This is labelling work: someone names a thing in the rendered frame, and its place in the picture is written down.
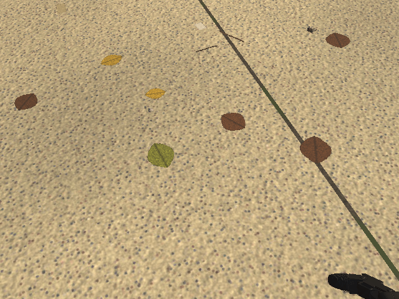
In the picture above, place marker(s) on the robot right hand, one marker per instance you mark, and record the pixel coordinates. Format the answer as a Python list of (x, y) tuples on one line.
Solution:
[(364, 285)]

